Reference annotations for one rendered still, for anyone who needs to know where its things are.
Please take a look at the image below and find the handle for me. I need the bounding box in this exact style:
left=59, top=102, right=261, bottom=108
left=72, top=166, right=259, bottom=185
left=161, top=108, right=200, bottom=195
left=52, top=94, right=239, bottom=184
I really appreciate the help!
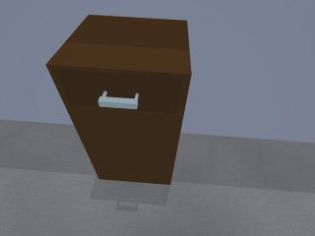
left=98, top=90, right=139, bottom=109

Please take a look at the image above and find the drawer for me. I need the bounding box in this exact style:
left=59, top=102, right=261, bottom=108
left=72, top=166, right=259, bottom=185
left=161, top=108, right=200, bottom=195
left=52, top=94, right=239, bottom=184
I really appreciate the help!
left=54, top=68, right=184, bottom=114

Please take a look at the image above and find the cabinet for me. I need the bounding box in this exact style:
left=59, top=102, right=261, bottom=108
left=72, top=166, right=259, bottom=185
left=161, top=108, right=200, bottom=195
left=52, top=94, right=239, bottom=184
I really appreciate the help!
left=45, top=15, right=192, bottom=185

